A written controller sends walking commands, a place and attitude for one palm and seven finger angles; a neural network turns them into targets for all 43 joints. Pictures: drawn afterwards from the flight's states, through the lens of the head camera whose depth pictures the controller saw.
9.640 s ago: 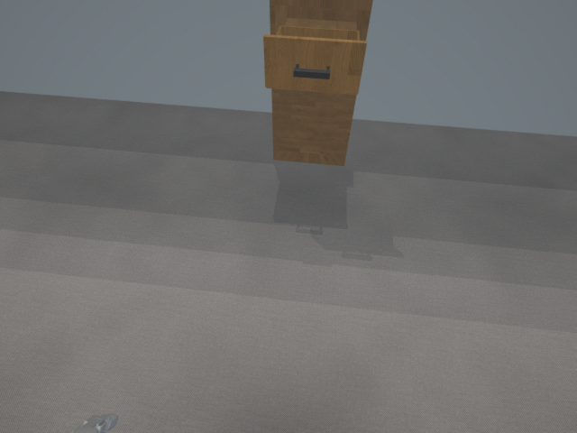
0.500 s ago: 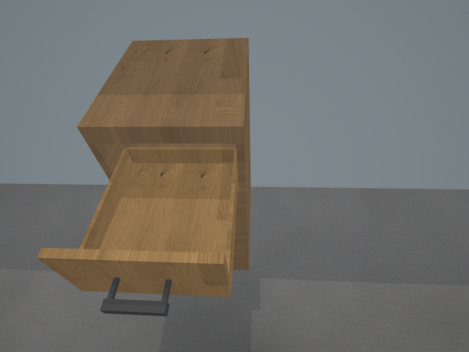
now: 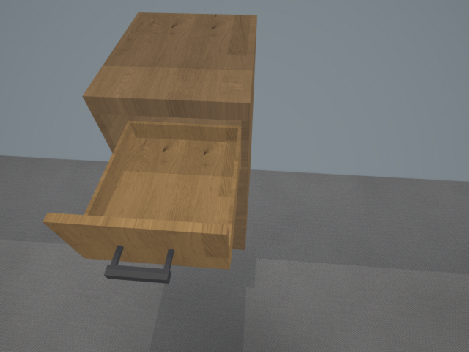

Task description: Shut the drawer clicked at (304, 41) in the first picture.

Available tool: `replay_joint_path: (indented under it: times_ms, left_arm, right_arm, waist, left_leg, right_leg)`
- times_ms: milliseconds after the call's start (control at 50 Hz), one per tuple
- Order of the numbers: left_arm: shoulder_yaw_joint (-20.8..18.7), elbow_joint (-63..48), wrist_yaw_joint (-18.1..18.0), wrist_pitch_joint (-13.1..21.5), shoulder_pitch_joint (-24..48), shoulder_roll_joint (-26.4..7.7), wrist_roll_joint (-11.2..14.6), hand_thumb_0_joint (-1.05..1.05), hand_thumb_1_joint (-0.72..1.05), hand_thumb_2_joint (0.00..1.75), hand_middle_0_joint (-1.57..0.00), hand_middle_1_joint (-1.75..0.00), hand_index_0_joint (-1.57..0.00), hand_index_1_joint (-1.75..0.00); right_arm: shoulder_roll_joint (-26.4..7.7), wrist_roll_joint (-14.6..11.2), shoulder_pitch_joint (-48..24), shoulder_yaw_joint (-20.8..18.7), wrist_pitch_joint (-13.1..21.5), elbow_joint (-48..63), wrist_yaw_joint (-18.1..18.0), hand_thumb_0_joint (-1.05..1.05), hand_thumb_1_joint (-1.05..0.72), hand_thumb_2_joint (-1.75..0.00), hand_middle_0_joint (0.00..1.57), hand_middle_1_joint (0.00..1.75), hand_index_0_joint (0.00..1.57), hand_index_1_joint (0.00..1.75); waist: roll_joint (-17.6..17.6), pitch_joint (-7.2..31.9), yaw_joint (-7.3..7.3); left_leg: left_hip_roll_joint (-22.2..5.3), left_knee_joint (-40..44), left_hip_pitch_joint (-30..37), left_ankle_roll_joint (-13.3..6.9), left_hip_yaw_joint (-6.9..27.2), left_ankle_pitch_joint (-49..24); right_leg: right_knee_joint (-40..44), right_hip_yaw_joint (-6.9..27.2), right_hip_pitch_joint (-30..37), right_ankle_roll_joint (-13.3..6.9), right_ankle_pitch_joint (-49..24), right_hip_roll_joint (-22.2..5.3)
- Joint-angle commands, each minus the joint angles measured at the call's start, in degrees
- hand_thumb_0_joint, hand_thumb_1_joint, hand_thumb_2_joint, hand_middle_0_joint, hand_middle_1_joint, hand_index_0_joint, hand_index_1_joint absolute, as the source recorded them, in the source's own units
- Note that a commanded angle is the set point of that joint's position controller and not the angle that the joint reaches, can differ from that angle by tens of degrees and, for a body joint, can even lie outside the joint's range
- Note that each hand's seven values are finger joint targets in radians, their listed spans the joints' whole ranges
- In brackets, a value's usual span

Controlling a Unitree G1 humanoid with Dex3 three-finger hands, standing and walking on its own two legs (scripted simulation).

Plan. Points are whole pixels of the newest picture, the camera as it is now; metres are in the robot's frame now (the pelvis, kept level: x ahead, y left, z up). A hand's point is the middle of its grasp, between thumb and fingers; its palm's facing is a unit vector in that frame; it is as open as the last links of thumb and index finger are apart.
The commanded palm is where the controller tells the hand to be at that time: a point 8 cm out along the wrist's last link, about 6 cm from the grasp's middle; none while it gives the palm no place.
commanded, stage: come to a stop and stand still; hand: left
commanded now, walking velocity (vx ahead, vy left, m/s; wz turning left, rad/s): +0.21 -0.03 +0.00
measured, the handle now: (141, 263) +0.28 +0.21 -0.08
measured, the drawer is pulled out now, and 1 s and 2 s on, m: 0.30 0.30 0.30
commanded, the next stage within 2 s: look again from close up in 1.02 s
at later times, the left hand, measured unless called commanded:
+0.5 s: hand out of the picture -0.04 +0.14 -0.17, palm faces -0.02 -0.99 -0.15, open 7.4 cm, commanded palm none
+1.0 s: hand out of the picture +0.03 +0.20 -0.17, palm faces -0.02 -0.97 -0.22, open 7.4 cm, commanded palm none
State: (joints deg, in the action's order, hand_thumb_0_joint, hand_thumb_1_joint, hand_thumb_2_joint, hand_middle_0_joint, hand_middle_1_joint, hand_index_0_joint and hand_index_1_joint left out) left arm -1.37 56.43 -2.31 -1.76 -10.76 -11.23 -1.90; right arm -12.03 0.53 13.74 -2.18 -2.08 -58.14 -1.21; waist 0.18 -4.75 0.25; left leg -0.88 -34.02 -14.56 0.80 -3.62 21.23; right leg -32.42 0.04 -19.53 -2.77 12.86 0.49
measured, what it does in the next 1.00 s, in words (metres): steps on the spot: right foot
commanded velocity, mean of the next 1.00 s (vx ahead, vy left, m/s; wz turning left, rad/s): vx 0.03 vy -0.01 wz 0.00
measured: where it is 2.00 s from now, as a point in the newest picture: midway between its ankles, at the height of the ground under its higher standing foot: outside the picture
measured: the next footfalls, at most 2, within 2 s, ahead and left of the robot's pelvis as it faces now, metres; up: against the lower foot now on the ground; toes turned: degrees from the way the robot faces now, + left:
right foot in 0.24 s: -0.01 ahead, -0.08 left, +0.00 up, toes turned -2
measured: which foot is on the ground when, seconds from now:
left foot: down 0.00-1.00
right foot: down 0.00-0.06, up 0.08-0.22, down 0.24-1.00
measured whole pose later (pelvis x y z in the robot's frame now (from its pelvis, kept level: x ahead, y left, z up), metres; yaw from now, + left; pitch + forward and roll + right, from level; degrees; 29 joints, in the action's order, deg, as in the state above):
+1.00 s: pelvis +0.00 +0.02 +0.00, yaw -2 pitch +0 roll +0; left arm 0.5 59.7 -2.4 0.8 -16.3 -9.6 -0.8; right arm -8.2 0.9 17.7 1.2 0.9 -62.7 -1.7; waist -0.3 -0.8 0.4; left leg -0.2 -29.3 -11.9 -1.2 -4.6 17.6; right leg -29.3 -1.1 -9.6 -1.4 19.9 0.6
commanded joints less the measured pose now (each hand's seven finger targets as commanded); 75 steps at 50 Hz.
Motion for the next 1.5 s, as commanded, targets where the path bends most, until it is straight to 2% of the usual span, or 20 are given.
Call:
replay_joint_path:
  times_ms: [0,40,100,180,220,260,280,320,420,440,460,480,500,520,560,620,660,820,1040,1480]
  left_arm:
    - [-0.8,-3.5,-0.3,0.4,-0.8,-5.9,0.8,0.00,0.90,0.90,-0.20,-0.30,-0.20,-0.30]
    - [-0.4,-2.0,0.4,0.6,-5.4,-3.4,0.8,0.00,0.90,0.90,-0.20,-0.30,-0.20,-0.30]
    - [0.0,1.0,1.0,0.4,-9.8,-2.9,-0.4,0.00,0.90,0.90,-0.20,-0.30,-0.20,-0.30]
    - [1.4,1.9,0.9,2.8,-10.3,-0.9,0.1,0.00,0.90,0.90,-0.20,-0.30,-0.20,-0.30]
    - [1.5,3.6,0.3,4.0,-12.1,-3.2,0.5,0.00,0.90,0.90,-0.20,-0.30,-0.20,-0.30]
    - [1.6,4.6,0.1,4.6,-12.2,-3.9,0.9,0.00,0.90,0.90,-0.20,-0.30,-0.20,-0.30]
    - [1.5,5.1,-0.1,4.9,-12.3,-4.0,1.2,0.00,0.90,0.90,-0.20,-0.30,-0.20,-0.30]
    - [2.0,5.5,-0.2,4.7,-11.4,-3.1,1.4,0.00,0.90,0.90,-0.20,-0.30,-0.20,-0.30]
    - [2.3,6.7,-0.4,3.9,-12.0,-1.4,1.3,0.00,0.90,0.90,-0.20,-0.30,-0.20,-0.30]
    - [2.4,6.9,-0.3,3.8,-12.3,-1.2,1.3,0.00,0.90,0.90,-0.20,-0.30,-0.20,-0.30]
    - [0.7,9.8,-2.1,5.1,-17.0,-3.4,0.6,0.00,0.90,0.90,-0.20,-0.30,-0.20,-0.30]
    - [1.0,6.5,-1.6,5.3,-15.1,-4.8,0.8,0.00,0.90,0.90,-0.20,-0.30,-0.20,-0.30]
    - [1.4,5.1,-1.1,5.2,-12.0,-3.8,0.7,0.00,0.90,0.90,-0.20,-0.30,-0.20,-0.30]
    - [1.2,4.6,-0.9,5.3,-9.9,-3.1,0.7,0.00,0.90,0.90,-0.20,-0.30,-0.20,-0.30]
    - [0.9,3.1,-1.0,5.2,-8.9,-2.8,0.9,0.00,0.90,0.90,-0.20,-0.30,-0.20,-0.30]
    - [1.0,2.7,-0.8,4.2,-9.8,-0.9,1.0,0.00,0.90,0.90,-0.20,-0.30,-0.20,-0.30]
    - [1.1,2.8,-0.6,3.6,-10.6,-1.0,0.9,0.00,0.90,0.90,-0.20,-0.30,-0.20,-0.30]
    - [1.1,2.0,-0.5,3.4,-10.5,-2.2,1.1,0.00,0.90,0.90,-0.20,-0.30,-0.20,-0.30]
    - [1.0,1.5,-0.5,3.0,-9.4,-3.8,1.3,0.00,0.90,0.90,-0.20,-0.30,-0.20,-0.30]
    - [1.3,2.9,-0.4,3.2,-10.4,-3.9,1.2,0.00,0.90,0.90,-0.20,-0.30,-0.20,-0.30]
  right_arm:
    - [-2.8,0.5,10.7,0.2,2.5,-0.7,0.2,0.00,-0.90,-0.90,0.20,0.30,0.20,0.30]
    - [-4.7,1.1,4.1,0.4,2.5,1.0,0.3,0.00,-0.90,-0.90,0.20,0.30,0.20,0.30]
    - [-5.7,0.9,-0.8,0.5,2.3,1.1,0.6,0.00,-0.90,-0.90,0.20,0.30,0.20,0.30]
    - [-3.7,0.9,4.8,1.2,2.9,-1.4,0.2,0.00,-0.90,-0.90,0.20,0.30,0.20,0.30]
    - [-0.3,0.3,7.3,1.9,3.8,-2.4,-0.2,0.00,-0.90,-0.90,0.20,0.30,0.20,0.30]
    - [0.3,0.1,9.3,2.2,4.7,-3.7,-0.3,0.00,-0.90,-0.90,0.20,0.30,0.20,0.30]
    - [-0.7,0.0,8.7,2.1,4.6,-4.2,-0.5,0.00,-0.90,-0.90,0.20,0.30,0.20,0.30]
    - [-1.1,-0.4,8.7,2.0,4.4,-5.4,-0.7,0.00,-0.90,-0.90,0.20,0.30,0.20,0.30]
    - [0.4,-0.3,8.2,2.5,4.1,-7.4,-0.8,0.00,-0.90,-0.90,0.20,0.30,0.20,0.30]
    - [0.8,-0.3,8.0,2.6,4.0,-7.6,-0.9,0.00,-0.90,-0.90,0.20,0.30,0.20,0.30]
    - [-2.2,-0.6,0.6,1.7,3.8,-3.0,-0.1,0.00,-0.90,-0.90,0.20,0.30,0.20,0.30]
    - [1.6,-0.2,2.3,1.8,2.7,-0.5,0.1,0.00,-0.90,-0.90,0.20,0.30,0.20,0.30]
    - [1.5,0.1,3.7,1.5,2.5,-1.2,0.2,0.00,-0.90,-0.90,0.20,0.30,0.20,0.30]
    - [2.3,0.3,6.3,1.4,2.5,-2.0,0.4,0.00,-0.90,-0.90,0.20,0.30,0.20,0.30]
    - [1.8,0.4,9.8,1.7,2.9,-2.2,0.4,0.00,-0.90,-0.90,0.20,0.30,0.20,0.30]
    - [-0.3,0.5,9.2,1.6,3.6,-1.8,-0.1,0.00,-0.90,-0.90,0.20,0.30,0.20,0.30]
    - [-0.7,0.4,7.8,1.9,3.9,-1.4,-0.3,0.00,-0.90,-0.90,0.20,0.30,0.20,0.30]
    - [-1.6,0.3,7.5,2.0,4.0,-1.7,-0.6,0.00,-0.90,-0.90,0.20,0.30,0.20,0.30]
    - [-2.4,0.2,6.5,2.0,4.1,-3.2,-0.7,0.00,-0.90,-0.90,0.20,0.30,0.20,0.30]
    - [-3.0,-0.1,4.4,2.4,4.0,-4.6,-0.7,0.00,-0.90,-0.90,0.20,0.30,0.20,0.30]
  waist:
    - [-6.2,4.7,1.71]
    - [-12.1,2.4,-1.64]
    - [-10.2,0.4,-3.78]
    - [-1.5,-4.8,-1.78]
    - [5.6,-1.3,-0.14]
    - [2.8,6.8,1.12]
    - [7.4,9.6,0.96]
    - [8.6,8.7,1.21]
    - [-0.9,1.4,0.52]
    - [-1.3,-0.1,0.39]
    - [2.8,-2.2,-2.47]
    - [5.2,-0.9,0.20]
    - [0.1,-1.5,1.73]
    - [-0.1,-1.2,3.10]
    - [-0.2,3.2,3.29]
    - [-3.9,1.6,1.16]
    - [-6.7,-0.7,0.04]
    - [1.6,1.2,-0.29]
    - [-0.9,3.2,-0.25]
    - [0.9,2.2,-0.33]
  left_leg:
    - [-6.3,18.4,8.4,-3.3,7.4,0.3]
    - [-14.0,26.6,-6.8,-7.8,13.8,11.5]
    - [-13.1,26.5,-13.0,-8.5,12.4,16.1]
    - [-8.8,16.2,-3.6,-6.4,8.8,4.0]
    - [-4.1,6.5,-0.2,-3.5,2.0,-10.7]
    - [-3.7,6.3,4.8,-2.1,0.7,-19.7]
    - [-4.4,5.1,6.4,-1.6,0.5,-20.9]
    - [-4.9,7.2,8.3,-1.3,0.7,-19.1]
    - [-6.1,10.4,8.4,-2.1,2.0,-19.2]
    - [-6.3,10.8,8.3,-2.1,2.2,-19.8]
    - [-6.0,-2.0,-1.8,-0.4,0.7,-12.4]
    - [-2.7,-4.8,-3.6,-1.0,1.7,1.9]
    - [-2.8,-6.0,-2.7,-1.2,2.0,2.4]
    - [-3.4,-4.4,-1.1,-0.9,1.5,0.0]
    - [-2.7,2.4,3.3,-1.2,2.1,-4.6]
    - [-5.9,7.0,-1.3,-3.0,5.7,-7.1]
    - [-6.6,9.1,-2.9,-3.8,7.2,-10.0]
    - [-5.4,8.9,1.2,-3.6,5.8,-15.6]
    - [-5.6,9.9,5.8,-3.5,5.2,-24.0]
    - [-5.5,11.8,7.9,-3.1,4.8,-22.7]
  right_leg:
    - [5.4,6.4,-6.4,-0.1,15.6,-3.1]
    - [-6.6,-0.2,3.2,1.7,11.3,0.1]
    - [-14.0,-2.4,7.8,1.5,9.3,-0.3]
    - [8.2,0.9,3.4,0.4,7.2,-2.1]
    - [12.1,8.8,5.8,-1.3,-9.5,-8.0]
    - [6.8,6.7,11.6,-1.5,-33.4,-8.7]
    - [6.0,6.3,13.5,-1.1,-37.7,-8.3]
    - [7.2,5.2,12.0,-0.9,-32.7,-8.0]
    - [10.2,5.2,6.2,-0.8,-12.5,-5.9]
    - [10.9,5.1,5.5,-0.7,-12.5,-5.7]
    - [13.9,8.5,6.6,3.7,-29.9,-9.5]
    - [16.4,12.5,5.7,2.0,-19.3,-12.7]
    - [17.4,11.6,2.9,-1.7,-10.0,-12.6]
    - [18.2,10.1,0.3,-3.8,1.1,-11.2]
    - [13.1,7.9,2.0,-3.2,2.0,-8.0]
    - [9.2,5.2,4.4,-1.4,3.8,-4.1]
    - [7.3,3.9,5.2,-0.9,2.5,-3.1]
    - [7.6,4.4,6.9,-0.5,-5.0,-4.7]
    - [7.2,4.0,8.4,-0.1,-11.2,-5.4]
    - [10.5,4.5,9.0,0.2,-12.5,-6.5]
